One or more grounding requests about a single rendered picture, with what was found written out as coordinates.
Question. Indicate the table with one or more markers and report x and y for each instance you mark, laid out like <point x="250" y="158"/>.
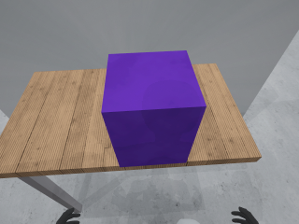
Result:
<point x="57" y="128"/>

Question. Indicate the robot left hand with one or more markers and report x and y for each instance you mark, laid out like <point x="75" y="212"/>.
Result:
<point x="68" y="214"/>

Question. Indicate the carton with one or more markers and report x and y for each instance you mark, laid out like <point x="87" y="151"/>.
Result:
<point x="152" y="107"/>

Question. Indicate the robot right hand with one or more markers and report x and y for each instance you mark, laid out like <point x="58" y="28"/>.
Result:
<point x="244" y="213"/>

